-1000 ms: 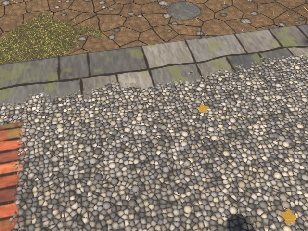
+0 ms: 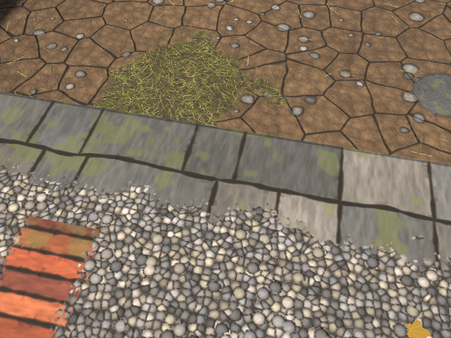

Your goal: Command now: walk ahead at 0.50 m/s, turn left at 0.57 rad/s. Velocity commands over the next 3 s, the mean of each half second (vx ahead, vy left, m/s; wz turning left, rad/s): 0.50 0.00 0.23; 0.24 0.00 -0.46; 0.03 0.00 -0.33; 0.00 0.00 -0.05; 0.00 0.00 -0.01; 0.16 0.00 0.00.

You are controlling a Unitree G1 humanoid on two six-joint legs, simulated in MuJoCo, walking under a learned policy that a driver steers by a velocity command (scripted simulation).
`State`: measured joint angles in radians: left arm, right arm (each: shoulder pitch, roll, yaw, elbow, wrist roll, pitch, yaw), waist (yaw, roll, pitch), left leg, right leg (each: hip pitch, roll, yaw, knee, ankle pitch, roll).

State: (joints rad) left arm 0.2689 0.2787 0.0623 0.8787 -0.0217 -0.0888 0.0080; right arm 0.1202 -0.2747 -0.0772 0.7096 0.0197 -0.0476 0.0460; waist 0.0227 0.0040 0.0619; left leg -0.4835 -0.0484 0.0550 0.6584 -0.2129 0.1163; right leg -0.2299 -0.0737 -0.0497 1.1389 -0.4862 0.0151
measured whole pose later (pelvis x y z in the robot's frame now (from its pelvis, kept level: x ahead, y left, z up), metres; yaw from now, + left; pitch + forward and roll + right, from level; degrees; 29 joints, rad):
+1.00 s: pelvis +0.50 -0.02 +0.01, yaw -13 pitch +3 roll +1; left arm 0.27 0.32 0.08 0.71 -0.01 0.02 0.04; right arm 0.06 -0.26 -0.04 0.66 -0.03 -0.07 -0.01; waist 0.05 -0.03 0.01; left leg -0.44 -0.06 -0.07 0.49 -0.09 0.02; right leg -0.29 0.16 0.23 0.79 -0.54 -0.03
